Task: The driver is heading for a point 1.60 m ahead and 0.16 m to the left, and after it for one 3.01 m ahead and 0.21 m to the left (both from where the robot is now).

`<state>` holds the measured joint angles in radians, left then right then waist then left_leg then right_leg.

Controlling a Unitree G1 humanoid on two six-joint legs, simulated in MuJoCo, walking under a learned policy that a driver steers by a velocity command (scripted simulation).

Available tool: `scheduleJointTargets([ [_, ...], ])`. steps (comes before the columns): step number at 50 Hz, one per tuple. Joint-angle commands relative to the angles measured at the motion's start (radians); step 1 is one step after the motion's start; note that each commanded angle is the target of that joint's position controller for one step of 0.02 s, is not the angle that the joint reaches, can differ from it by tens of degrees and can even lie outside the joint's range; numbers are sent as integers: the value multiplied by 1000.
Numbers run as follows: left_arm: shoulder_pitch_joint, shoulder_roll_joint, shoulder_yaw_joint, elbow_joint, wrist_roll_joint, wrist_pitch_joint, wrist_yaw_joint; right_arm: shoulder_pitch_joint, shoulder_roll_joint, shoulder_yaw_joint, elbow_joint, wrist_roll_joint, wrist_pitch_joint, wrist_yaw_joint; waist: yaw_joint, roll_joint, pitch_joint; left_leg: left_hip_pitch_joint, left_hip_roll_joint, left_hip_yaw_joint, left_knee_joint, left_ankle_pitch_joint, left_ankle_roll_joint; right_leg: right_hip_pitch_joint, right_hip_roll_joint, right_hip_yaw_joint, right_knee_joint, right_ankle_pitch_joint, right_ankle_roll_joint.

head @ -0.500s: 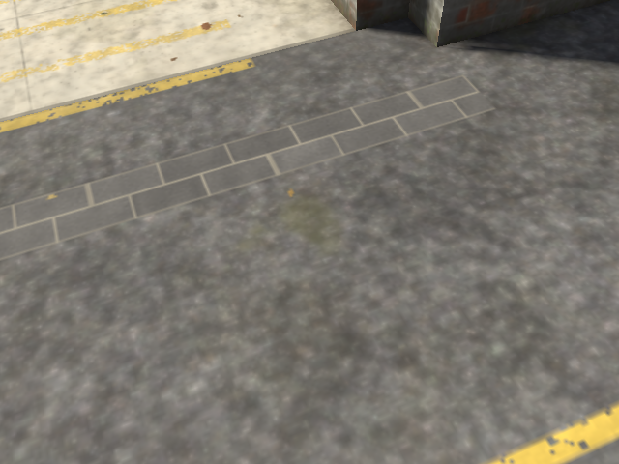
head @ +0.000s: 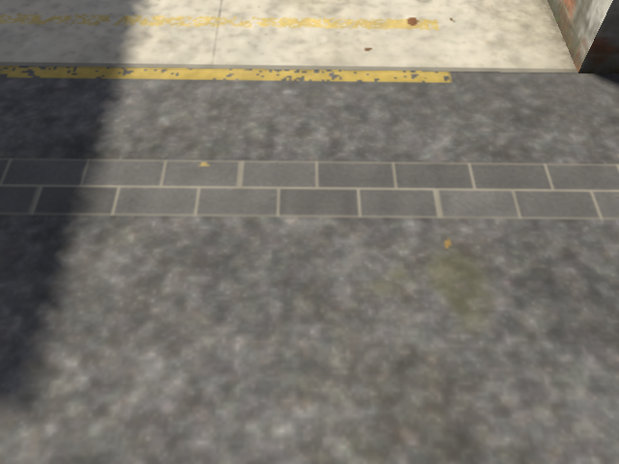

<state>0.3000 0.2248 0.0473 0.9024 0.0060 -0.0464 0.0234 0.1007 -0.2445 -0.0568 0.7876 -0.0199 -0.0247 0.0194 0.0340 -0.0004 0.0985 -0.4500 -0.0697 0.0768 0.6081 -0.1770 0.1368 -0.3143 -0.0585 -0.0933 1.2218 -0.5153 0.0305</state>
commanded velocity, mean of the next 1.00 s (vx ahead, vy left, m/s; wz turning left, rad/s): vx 0.05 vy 0.00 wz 0.35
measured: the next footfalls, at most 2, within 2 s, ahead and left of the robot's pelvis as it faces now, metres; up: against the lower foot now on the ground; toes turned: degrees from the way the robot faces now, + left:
right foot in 0.54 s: +0.16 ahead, -0.13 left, +0.00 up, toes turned +21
left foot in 0.88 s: +0.04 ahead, +0.06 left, +0.00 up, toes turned +15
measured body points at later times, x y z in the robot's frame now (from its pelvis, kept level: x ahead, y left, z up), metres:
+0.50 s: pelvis +0.08 -0.03 +0.02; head +0.10 -0.03 +0.47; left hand +0.15 +0.26 -0.09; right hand +0.22 -0.29 -0.10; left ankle +0.09 +0.05 -0.72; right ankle +0.12 -0.15 -0.70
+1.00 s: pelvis +0.07 -0.05 +0.02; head +0.08 -0.04 +0.47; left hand +0.06 +0.22 -0.11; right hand +0.23 -0.27 -0.11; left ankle +0.00 +0.05 -0.72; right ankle +0.12 -0.14 -0.72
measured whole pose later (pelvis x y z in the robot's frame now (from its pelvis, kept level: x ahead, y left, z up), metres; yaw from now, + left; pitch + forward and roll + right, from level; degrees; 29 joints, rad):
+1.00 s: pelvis +0.07 -0.05 +0.02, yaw +19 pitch -2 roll +0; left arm 0.22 0.24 0.01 0.90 0.01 0.01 0.02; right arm 0.20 -0.24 -0.01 0.96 -0.01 0.02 -0.03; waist 0.02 -0.01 0.05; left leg -0.09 -0.04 -0.08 0.39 -0.26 0.01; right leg -0.17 0.04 0.02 0.40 -0.20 -0.02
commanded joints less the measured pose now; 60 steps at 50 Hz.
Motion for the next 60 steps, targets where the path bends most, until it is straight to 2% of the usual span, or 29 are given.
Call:
scheduleJointTargets([
  [1, -3, 109, 21, -90, 19, 0, 3, 131, -135, -44, -23, 32, 17, -29, -46, 12, -172, 373, 307, -366, -241, 707, 184, -298, -36, 115, 75, 97, 6],
  [2, 22, 110, 22, -90, 33, 20, 2, 108, -111, -36, -30, 33, 20, -31, -18, 23, -159, 292, 270, -331, -264, 678, 163, -241, -38, 117, 29, 112, 13],
  [3, 37, 102, 22, -87, 36, 39, 2, 106, -112, -35, -32, 24, 17, -28, -7, 21, -170, 252, 252, -314, -271, 672, 149, -201, -29, 115, 0, 124, 16],
  [5, 43, 84, 19, -95, 30, 59, 1, 120, -149, -45, -32, 11, 6, -20, 4, 16, -199, 226, 228, -304, -273, 671, 138, -181, -11, 111, -48, 153, 20],
  [7, 8, 88, 20, -112, 29, 68, 2, 136, -168, -52, -36, 9, 7, -19, -7, 35, -203, 219, 214, -325, -289, 554, 121, -202, -7, 120, -95, 188, 21],
  [11, -99, 113, 25, -152, 28, 83, 8, 174, -174, -56, -42, 10, 26, -26, -46, 75, -176, 246, 203, -416, -321, 248, 94, -274, 1, 149, -188, 222, 30],
  [15, -167, 118, 24, -181, 20, 84, 13, 210, -181, -61, -45, 5, 38, -30, -73, 91, -149, 296, 205, -506, -322, 101, 90, -302, 22, 176, -282, 200, 28],
  [19, -190, 119, 17, -201, 8, 75, 17, 218, -189, -66, -52, -2, 45, -28, -81, 105, -144, 310, 197, -562, -285, 157, 91, -239, 64, 182, -382, 145, 7],
  [23, -141, 122, 10, -199, -9, 63, 22, 191, -179, -59, -55, -6, 53, -25, -66, 120, -165, 297, 194, -576, -238, 331, 79, -85, 95, 156, -520, 101, -25],
  [25, -82, 114, 5, -186, -11, 55, 24, 162, -173, -54, -54, 1, 59, -26, -32, 113, -164, 264, 168, -576, -208, 339, 44, 41, 106, 139, -704, 172, -46],
  [26, -47, 115, 4, -177, -4, 48, 28, 146, -164, -48, -55, 11, 61, -30, -9, 93, -157, 214, 137, -561, -181, 251, 4, 139, 87, 148, -862, 279, -59],
  [27, -71, 166, 12, -186, 14, 42, 35, 170, -120, -35, -59, 16, 59, -33, -39, -23, -149, 140, 66, -489, -88, 33, -53, 201, -46, 292, -970, 285, -91],
  [28, -151, 228, 13, -229, 20, 43, 35, 239, -67, -19, -66, 20, 53, -35, -93, -201, -154, 10, -80, -306, 65, -284, -105, 265, -285, 542, -1012, 496, -169],
  [29, -123, 233, 20, -211, 23, 47, 25, 198, -161, -44, -54, -1, 58, -42, -48, -183, -134, 27, -96, -229, 229, -415, -118, 133, -336, 569, -964, 665, -289],
  [30, -129, 181, 6, -206, 13, 43, 17, 195, -173, -49, -44, -4, 60, -41, -66, -104, -118, 52, -67, -254, 314, -370, -127, 108, -289, 509, -957, 689, -297],
  [31, -169, 145, -4, -205, 6, 40, 11, 196, -159, -47, -25, -1, 64, -36, -84, -80, -93, 70, -53, -255, 345, -307, -139, 87, -218, 412, -948, 675, -260],
  [32, -188, 138, -7, -208, 11, 40, 10, 202, -149, -44, -14, 1, 69, -31, -89, -107, -100, 76, -58, -246, 365, -270, -150, 103, -160, 345, -935, 692, -224],
  [33, -180, 139, -9, -201, 11, 38, 14, 206, -140, -40, -6, 1, 74, -26, -86, -141, -103, 70, -56, -238, 363, -259, -161, 132, -138, 312, -920, 754, -216],
  [37, -102, 147, -9, -154, 9, 36, 10, 145, -95, -13, 13, 12, 82, -27, -39, -145, -128, 109, -17, -174, 162, -276, -191, 239, -119, 280, -872, 833, -215],
  [39, -75, 163, -4, -132, 14, 41, 5, 119, -87, -2, 25, 20, 84, -34, -16, -170, -135, 170, -1, -128, 33, -283, -184, 252, -117, 293, -858, 827, -217],
  [41, -66, 173, 0, -111, 15, 47, 3, 127, -91, 1, 48, 28, 81, -42, -20, -178, -134, 224, 4, -108, -109, -212, -167, 257, -115, 311, -839, 838, -209],
  [43, -77, 172, 1, -95, 8, 49, 3, 162, -92, 8, 84, 20, 67, -51, -50, -137, -137, 366, 36, -130, -334, 32, -143, 199, -101, 307, -817, 800, -157],
  [44, -68, 154, -4, -95, 5, 43, 1, 156, -125, 4, 89, 7, 56, -57, -40, -96, -162, 458, 98, -204, -336, 103, -128, 137, -92, 308, -820, 702, -119],
  [45, -49, 142, -5, -100, 3, 36, -6, 144, -176, -1, 91, -6, 47, -60, -5, -5, -170, 500, 192, -286, -273, 265, -105, 80, -41, 258, -805, 565, -95],
  [46, -48, 104, -14, -76, -5, 42, -6, 89, -149, 8, 109, 12, 45, -52, 9, 97, -130, 366, 201, -279, -255, 244, -70, 142, 12, 206, -881, 400, -84],
  [47, -74, 128, -10, -56, 3, 47, -1, 69, -109, 19, 107, 13, 38, -46, -13, 74, -95, 327, 179, -275, -273, 160, -75, 171, 16, 206, -879, 394, -74],
  [48, -91, 143, -4, -45, 5, 51, 0, 80, -107, 22, 121, 10, 34, -45, -28, 62, -77, 307, 161, -262, -287, 120, -84, 179, 10, 208, -869, 421, -76],
  [51, -73, 131, -6, -7, 5, 54, -5, 116, -116, 26, 176, 12, 28, -56, -23, 69, -65, 304, 143, -250, -303, 99, -89, 188, -7, 214, -871, 465, -78],
  [60, -55, 107, -18, 103, 5, 57, -1, 118, -99, 41, 252, 12, 23, -59, -21, 15, -33, 264, 143, -258, -338, -9, -77, 180, -4, 213, -896, 398, -61],
])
